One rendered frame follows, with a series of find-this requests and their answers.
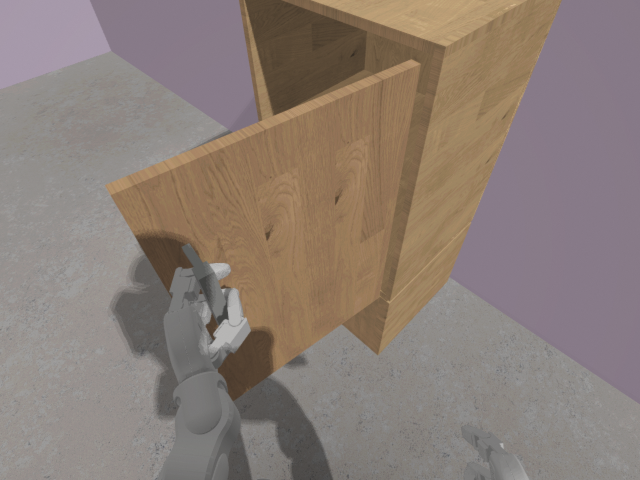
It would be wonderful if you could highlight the left robot hand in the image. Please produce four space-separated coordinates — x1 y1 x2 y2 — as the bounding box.
163 263 251 385

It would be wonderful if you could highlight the right robot hand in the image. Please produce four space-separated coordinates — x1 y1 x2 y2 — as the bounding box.
461 425 529 480

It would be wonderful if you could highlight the cupboard door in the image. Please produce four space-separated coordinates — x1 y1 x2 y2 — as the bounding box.
105 59 421 401

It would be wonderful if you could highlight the handle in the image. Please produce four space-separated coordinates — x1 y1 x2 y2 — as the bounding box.
182 243 229 326

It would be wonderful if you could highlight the robot left forearm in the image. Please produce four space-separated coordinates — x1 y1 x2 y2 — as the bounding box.
157 371 241 480

